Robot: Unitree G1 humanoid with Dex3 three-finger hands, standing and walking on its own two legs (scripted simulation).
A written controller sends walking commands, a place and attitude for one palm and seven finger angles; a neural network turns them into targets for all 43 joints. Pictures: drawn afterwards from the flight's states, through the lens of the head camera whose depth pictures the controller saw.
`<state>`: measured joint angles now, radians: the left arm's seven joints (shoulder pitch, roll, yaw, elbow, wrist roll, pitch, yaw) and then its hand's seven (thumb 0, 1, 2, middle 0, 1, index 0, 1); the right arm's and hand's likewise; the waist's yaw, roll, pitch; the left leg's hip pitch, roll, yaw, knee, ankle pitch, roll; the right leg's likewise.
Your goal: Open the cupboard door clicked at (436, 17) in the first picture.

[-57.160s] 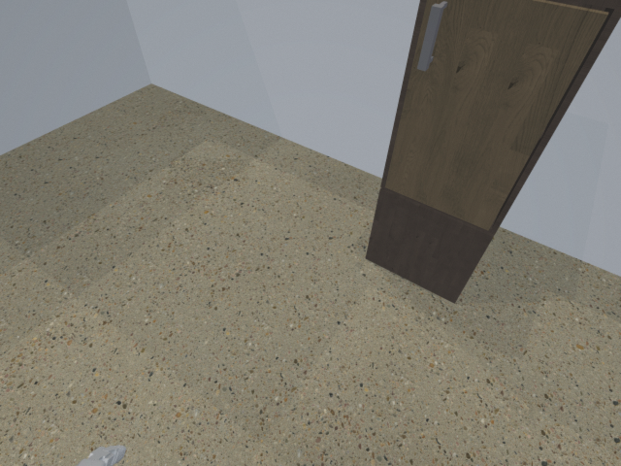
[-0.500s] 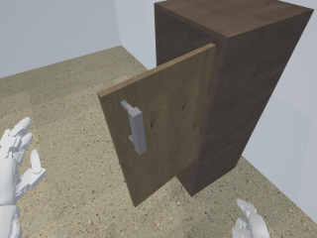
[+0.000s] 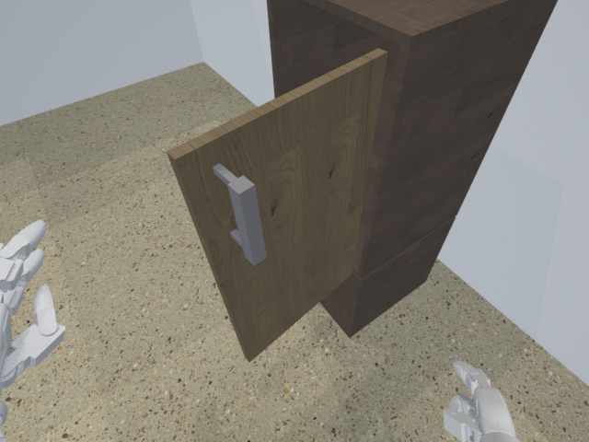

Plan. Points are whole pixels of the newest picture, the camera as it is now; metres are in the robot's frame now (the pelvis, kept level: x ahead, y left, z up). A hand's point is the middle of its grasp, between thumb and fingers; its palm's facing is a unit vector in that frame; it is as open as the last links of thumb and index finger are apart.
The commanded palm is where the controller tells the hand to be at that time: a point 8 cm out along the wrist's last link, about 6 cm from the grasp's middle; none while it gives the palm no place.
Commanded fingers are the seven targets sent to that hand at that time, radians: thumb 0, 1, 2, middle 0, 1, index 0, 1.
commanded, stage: step back with the hand held close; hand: left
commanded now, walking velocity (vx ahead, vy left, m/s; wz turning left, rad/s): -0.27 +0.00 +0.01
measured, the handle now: (239, 216) +0.35 +0.10 +0.15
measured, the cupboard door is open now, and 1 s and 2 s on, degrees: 97 97 97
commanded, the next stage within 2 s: stop stepping back and stand still in 0.62 s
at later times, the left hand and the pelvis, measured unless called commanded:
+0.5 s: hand out of the picture +0.06 +0.31 +0.16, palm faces +0.46 -0.76 -0.47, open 7.4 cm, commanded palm +0.02 +0.35 +0.18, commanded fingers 0.00 0.90 0.90 -0.20 -0.30 -0.20 -0.30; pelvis -0.11 +0.04 -0.02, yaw +2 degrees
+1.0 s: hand out of the picture -0.03 +0.31 +0.17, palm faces +0.35 -0.81 -0.47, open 7.4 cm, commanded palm -0.08 +0.36 +0.18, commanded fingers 0.00 0.90 0.90 -0.20 -0.30 -0.20 -0.30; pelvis -0.23 +0.06 -0.01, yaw -2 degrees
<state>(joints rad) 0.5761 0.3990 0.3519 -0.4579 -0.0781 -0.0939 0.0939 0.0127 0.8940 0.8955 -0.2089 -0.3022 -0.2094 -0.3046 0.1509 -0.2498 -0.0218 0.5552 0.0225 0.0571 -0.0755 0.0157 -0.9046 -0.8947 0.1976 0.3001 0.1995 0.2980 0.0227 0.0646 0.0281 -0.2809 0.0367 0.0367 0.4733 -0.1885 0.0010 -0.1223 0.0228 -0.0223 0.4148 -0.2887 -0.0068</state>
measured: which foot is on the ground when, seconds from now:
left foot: down 0.00-0.44, up 0.46-0.54, down 0.56-0.94, up 0.96-1.00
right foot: down 0.00-0.56, up 0.58-0.94, down 0.96-1.00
